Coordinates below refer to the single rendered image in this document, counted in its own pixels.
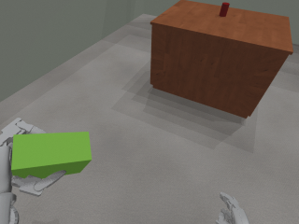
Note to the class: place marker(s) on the sponge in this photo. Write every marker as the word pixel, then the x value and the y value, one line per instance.
pixel 43 154

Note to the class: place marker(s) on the table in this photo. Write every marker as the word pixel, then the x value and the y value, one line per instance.
pixel 226 63

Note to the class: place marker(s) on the robot left hand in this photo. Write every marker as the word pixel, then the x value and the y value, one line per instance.
pixel 32 185

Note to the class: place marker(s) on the robot left forearm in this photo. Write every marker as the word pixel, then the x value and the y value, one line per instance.
pixel 8 213

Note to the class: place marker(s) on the robot right hand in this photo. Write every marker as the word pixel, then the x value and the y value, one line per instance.
pixel 237 215

